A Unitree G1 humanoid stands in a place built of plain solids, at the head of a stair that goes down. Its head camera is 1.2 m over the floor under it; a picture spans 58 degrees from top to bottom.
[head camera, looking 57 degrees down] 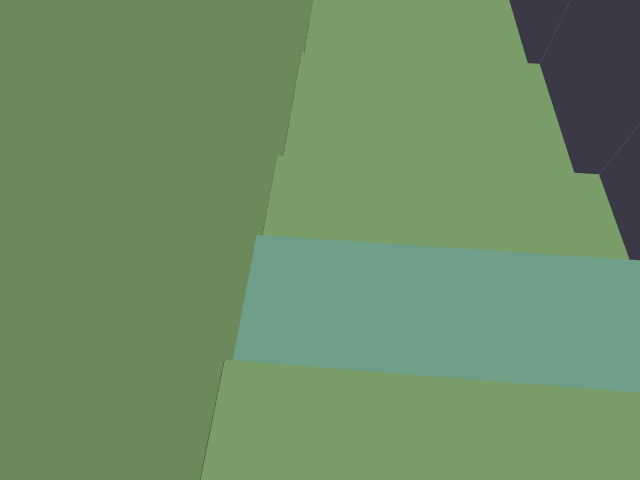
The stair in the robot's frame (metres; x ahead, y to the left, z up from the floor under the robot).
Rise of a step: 0.10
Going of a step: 0.49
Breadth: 1.39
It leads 5 degrees to the right of straight ahead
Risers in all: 3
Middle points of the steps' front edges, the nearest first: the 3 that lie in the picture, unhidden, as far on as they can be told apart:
0.33 -0.42 0.00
0.81 -0.46 -0.10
1.30 -0.50 -0.20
